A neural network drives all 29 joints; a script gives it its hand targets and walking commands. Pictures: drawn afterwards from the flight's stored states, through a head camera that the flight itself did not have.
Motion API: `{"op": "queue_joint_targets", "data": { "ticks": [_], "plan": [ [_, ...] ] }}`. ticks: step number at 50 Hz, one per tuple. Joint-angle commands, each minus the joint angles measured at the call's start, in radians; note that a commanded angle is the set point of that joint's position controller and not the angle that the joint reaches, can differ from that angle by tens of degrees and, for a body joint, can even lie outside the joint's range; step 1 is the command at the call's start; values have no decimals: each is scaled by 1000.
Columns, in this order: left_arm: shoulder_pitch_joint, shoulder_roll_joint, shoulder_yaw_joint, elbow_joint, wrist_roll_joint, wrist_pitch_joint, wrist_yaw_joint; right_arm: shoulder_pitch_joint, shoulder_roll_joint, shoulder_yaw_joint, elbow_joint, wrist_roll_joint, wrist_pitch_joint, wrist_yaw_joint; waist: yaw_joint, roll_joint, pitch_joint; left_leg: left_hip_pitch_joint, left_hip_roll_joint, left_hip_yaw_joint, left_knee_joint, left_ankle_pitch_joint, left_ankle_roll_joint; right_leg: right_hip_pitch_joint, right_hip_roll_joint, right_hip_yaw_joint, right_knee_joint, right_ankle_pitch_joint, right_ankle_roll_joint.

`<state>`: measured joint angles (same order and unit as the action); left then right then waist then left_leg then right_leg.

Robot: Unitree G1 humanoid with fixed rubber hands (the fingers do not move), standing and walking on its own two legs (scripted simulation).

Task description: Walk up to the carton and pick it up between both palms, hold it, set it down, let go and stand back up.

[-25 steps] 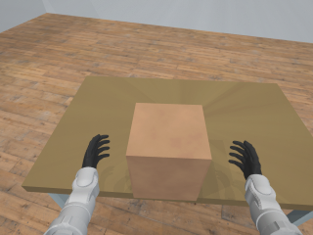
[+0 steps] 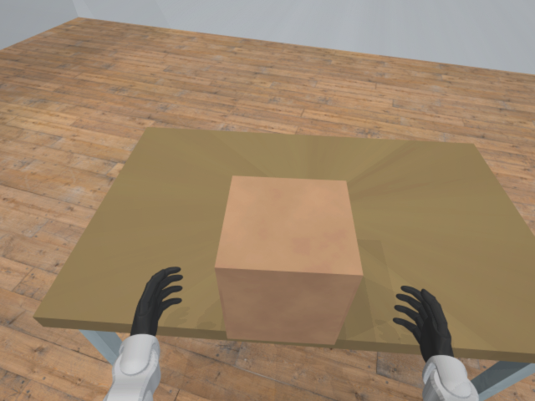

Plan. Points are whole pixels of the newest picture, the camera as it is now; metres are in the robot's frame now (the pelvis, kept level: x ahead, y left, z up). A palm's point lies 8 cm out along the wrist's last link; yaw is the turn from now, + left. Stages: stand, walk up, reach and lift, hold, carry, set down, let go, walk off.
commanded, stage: set down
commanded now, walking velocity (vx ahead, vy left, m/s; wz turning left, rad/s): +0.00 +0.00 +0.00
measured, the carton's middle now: (284, 262) +0.39 -0.02 -0.04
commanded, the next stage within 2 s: let go in 2.00 s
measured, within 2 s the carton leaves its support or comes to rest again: neither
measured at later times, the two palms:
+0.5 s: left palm (143, 371) +0.21 +0.20 -0.06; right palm (442, 390) +0.18 -0.25 -0.06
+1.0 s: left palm (131, 393) +0.18 +0.22 -0.07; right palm out of the picture +0.17 -0.24 -0.07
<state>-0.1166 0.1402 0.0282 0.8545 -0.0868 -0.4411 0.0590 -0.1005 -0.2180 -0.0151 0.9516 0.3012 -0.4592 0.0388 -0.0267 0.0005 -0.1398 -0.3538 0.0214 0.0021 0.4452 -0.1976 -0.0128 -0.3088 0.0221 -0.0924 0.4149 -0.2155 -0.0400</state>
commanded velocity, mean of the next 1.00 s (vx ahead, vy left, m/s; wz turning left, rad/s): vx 0.00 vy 0.00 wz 0.00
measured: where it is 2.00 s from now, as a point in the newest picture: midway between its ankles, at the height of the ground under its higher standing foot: outside the picture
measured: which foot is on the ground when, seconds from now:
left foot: down 0.00-1.00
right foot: down 0.00-1.00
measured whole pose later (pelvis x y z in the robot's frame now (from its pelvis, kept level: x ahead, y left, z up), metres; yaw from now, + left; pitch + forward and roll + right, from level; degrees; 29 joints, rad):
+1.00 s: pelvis +0.01 +0.00 +0.00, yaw -1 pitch -1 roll +0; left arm 0.19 0.19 0.00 0.65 -0.09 -0.16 0.03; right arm 0.11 -0.18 -0.01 0.89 0.21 -0.39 0.01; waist -0.03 -0.02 -0.01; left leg -0.18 0.02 0.02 0.45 -0.24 -0.01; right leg -0.14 0.02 -0.08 0.42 -0.25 -0.04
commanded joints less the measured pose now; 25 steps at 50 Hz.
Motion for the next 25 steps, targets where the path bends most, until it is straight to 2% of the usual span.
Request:
{"op": "queue_joint_targets", "data": {
  "ticks": [1, 4, 12, 16, 18, 19, 21, 23, 24, 25],
  "plan": [
    [-133, 39, -113, -193, -70, -71, 8, -115, -96, 76, -223, -31, -93, 7, -20, -52, -151, 172, -32, 0, 8, 156, -14, 87, -16, 110, -34, 143, 28],
    [-75, 31, -122, -206, -60, -84, 12, -49, -89, 79, -198, -28, -115, 12, -16, -39, -132, 193, -28, -1, 15, 176, -20, 87, -9, 103, -36, 147, 25],
    [8, 62, -133, -278, -75, -98, 23, 27, -80, 78, -240, -4, -144, 30, -6, -55, -99, 168, -28, 12, 18, 134, -12, 105, -14, 107, -29, 138, 27],
    [57, 75, -128, -253, -78, -72, 11, 50, -60, 83, -244, -19, -134, 23, -12, -83, -52, 149, -32, 15, 12, 84, 0, 129, -28, 118, -29, 130, 36],
    [58, 94, -118, -288, -83, -69, 14, 61, -56, 78, -261, -18, -135, 24, -7, -79, -67, 135, -31, 19, 11, 71, 1, 149, -38, 128, -27, 132, 37],
    [68, 90, -117, -263, -77, -58, 11, 63, -50, 84, -235, -23, -126, 22, -9, -75, -43, 138, -34, 19, 9, 62, 2, 137, -40, 128, -30, 121, 38],
    [87, 98, -103, -285, -68, -39, 13, 71, -58, 72, -247, -35, -122, 22, 5, -71, -39, 155, -29, 20, 2, 54, 1, 134, -38, 125, -36, 96, 38],
    [98, 106, -97, -245, -59, -8, 4, 75, -53, 69, -213, -53, -104, 14, 1, -74, -9, 159, -30, 24, -3, 34, 0, 135, -43, 130, -46, 83, 39],
    [102, 118, -85, -290, -60, -8, 7, 79, -52, 67, -241, -54, -104, 12, 7, -73, -24, 164, -30, 27, -2, 41, 2, 146, -49, 135, -43, 97, 43],
    [114, 112, -87, -287, -50, 6, 8, 88, -58, 64, -218, -56, -97, 13, 4, -58, -13, 176, -26, 22, -10, 49, -2, 139, -42, 123, -39, 101, 40]
  ]
}}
